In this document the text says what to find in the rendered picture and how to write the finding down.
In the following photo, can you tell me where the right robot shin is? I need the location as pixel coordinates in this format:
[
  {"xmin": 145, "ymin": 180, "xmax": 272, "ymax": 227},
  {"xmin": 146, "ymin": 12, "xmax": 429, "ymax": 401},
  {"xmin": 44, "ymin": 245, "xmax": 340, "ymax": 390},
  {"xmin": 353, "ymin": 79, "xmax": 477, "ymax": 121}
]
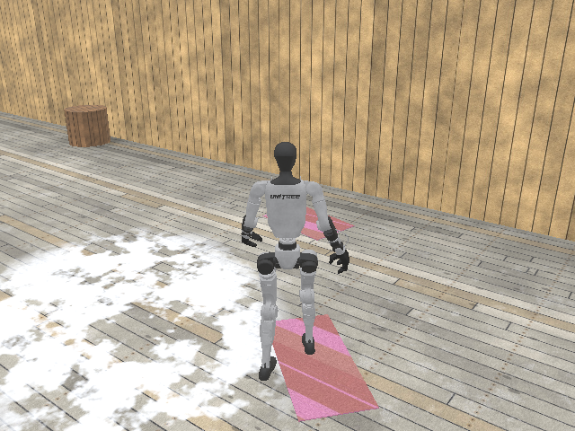
[{"xmin": 302, "ymin": 289, "xmax": 315, "ymax": 343}]

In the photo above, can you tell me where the robot right hand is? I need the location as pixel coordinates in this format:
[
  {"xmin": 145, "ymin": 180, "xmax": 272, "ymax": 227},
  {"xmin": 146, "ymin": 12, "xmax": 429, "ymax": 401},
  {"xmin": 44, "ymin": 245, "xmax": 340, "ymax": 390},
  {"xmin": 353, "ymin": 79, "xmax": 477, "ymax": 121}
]
[{"xmin": 329, "ymin": 250, "xmax": 349, "ymax": 274}]

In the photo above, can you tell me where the robot right upper arm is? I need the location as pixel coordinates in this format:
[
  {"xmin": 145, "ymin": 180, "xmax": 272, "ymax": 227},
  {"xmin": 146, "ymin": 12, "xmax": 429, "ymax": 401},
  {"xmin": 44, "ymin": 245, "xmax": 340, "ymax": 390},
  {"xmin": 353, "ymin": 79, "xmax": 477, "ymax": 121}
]
[{"xmin": 305, "ymin": 180, "xmax": 331, "ymax": 232}]

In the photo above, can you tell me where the right robot forearm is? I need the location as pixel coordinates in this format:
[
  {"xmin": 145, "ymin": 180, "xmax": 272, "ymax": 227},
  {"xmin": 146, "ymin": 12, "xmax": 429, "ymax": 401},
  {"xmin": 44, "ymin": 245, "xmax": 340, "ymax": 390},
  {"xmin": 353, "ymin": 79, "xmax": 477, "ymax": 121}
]
[{"xmin": 323, "ymin": 216, "xmax": 346, "ymax": 255}]

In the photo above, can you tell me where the robot left hand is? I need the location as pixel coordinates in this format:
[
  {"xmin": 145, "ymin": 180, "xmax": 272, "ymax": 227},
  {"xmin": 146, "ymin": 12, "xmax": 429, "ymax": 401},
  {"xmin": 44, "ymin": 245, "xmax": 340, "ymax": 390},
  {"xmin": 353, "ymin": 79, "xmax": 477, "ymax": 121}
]
[{"xmin": 242, "ymin": 232, "xmax": 262, "ymax": 247}]

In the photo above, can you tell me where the robot left upper arm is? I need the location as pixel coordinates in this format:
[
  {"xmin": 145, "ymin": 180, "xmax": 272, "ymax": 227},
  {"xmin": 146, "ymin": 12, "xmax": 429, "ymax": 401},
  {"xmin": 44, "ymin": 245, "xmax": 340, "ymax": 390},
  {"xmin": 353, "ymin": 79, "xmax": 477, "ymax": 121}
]
[{"xmin": 243, "ymin": 180, "xmax": 268, "ymax": 228}]

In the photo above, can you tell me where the left robot forearm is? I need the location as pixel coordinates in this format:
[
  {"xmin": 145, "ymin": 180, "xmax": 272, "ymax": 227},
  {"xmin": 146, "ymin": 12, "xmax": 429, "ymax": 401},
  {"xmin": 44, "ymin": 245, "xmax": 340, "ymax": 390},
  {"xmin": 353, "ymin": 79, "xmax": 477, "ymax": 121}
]
[{"xmin": 241, "ymin": 215, "xmax": 253, "ymax": 239}]

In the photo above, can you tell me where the right robot foot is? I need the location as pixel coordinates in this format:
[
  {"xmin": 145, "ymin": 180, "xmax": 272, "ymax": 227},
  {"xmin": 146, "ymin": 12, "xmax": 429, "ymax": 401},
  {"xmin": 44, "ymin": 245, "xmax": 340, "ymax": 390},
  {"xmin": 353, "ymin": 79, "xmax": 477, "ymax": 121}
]
[{"xmin": 302, "ymin": 333, "xmax": 315, "ymax": 355}]

